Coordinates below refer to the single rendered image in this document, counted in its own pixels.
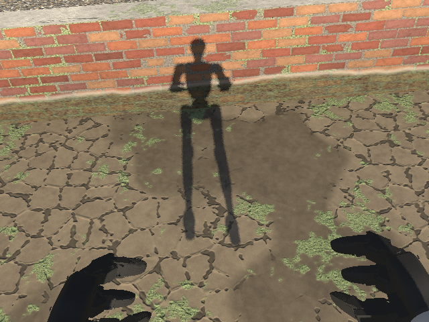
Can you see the right robot hand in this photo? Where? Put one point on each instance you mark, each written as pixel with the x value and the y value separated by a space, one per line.
pixel 397 273

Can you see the left robot hand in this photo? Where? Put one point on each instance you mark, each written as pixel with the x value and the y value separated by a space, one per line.
pixel 83 297

